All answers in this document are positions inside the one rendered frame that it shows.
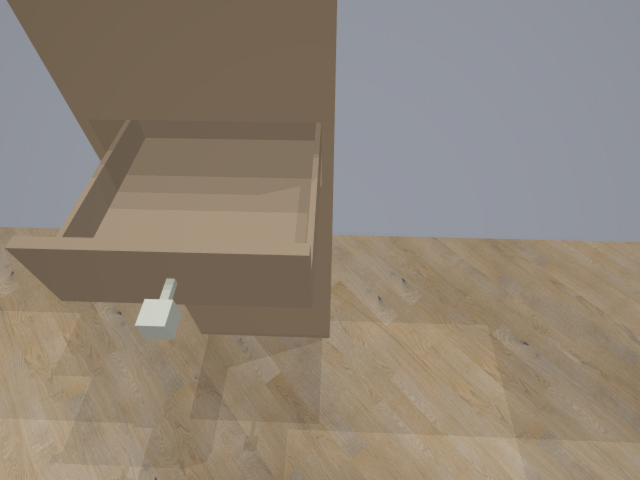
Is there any cabinet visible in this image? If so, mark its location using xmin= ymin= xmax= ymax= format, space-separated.
xmin=7 ymin=0 xmax=337 ymax=338

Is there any handle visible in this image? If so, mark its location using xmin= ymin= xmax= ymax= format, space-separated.
xmin=135 ymin=278 xmax=182 ymax=339

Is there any drawer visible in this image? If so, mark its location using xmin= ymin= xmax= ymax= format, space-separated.
xmin=5 ymin=120 xmax=322 ymax=308

